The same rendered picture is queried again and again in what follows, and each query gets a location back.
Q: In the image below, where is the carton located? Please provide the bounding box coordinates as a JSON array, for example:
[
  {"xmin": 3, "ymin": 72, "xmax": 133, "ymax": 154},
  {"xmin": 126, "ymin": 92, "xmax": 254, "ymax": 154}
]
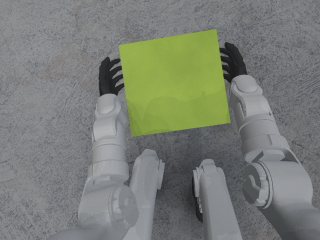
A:
[{"xmin": 119, "ymin": 29, "xmax": 231, "ymax": 137}]

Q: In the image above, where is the right robot upper arm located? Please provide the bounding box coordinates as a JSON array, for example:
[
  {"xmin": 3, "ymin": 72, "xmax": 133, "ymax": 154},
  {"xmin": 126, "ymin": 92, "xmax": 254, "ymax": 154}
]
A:
[{"xmin": 242, "ymin": 160, "xmax": 320, "ymax": 240}]

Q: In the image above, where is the left robot upper arm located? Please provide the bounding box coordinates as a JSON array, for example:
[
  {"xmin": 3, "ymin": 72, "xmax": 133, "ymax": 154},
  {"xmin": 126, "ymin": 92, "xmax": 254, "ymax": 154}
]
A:
[{"xmin": 47, "ymin": 184, "xmax": 139, "ymax": 240}]

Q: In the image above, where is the left robot hand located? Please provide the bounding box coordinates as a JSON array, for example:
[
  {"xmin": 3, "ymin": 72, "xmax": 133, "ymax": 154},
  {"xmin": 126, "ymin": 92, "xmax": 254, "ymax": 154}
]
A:
[{"xmin": 98, "ymin": 57, "xmax": 125, "ymax": 96}]

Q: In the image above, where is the right robot hand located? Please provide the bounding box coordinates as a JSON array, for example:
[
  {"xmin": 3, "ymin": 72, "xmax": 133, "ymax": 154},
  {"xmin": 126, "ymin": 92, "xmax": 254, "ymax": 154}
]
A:
[{"xmin": 219, "ymin": 42, "xmax": 248, "ymax": 84}]

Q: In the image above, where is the left robot thigh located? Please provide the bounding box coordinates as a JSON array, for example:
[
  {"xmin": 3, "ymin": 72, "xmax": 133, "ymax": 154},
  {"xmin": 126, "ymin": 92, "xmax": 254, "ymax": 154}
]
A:
[{"xmin": 123, "ymin": 154, "xmax": 165, "ymax": 240}]

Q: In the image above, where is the left robot forearm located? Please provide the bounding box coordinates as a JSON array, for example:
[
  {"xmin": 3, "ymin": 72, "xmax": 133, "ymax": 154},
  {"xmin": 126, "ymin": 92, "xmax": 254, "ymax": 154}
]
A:
[{"xmin": 78, "ymin": 93, "xmax": 130, "ymax": 222}]

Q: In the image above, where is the right robot shin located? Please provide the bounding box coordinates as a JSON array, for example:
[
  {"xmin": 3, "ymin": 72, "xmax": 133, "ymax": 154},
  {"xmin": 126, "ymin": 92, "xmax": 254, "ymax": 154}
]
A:
[{"xmin": 197, "ymin": 159, "xmax": 226, "ymax": 213}]

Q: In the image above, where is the right robot forearm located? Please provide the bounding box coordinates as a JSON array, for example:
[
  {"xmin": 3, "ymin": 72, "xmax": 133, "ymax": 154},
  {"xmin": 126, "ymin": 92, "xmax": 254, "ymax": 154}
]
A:
[{"xmin": 229, "ymin": 74, "xmax": 313, "ymax": 198}]

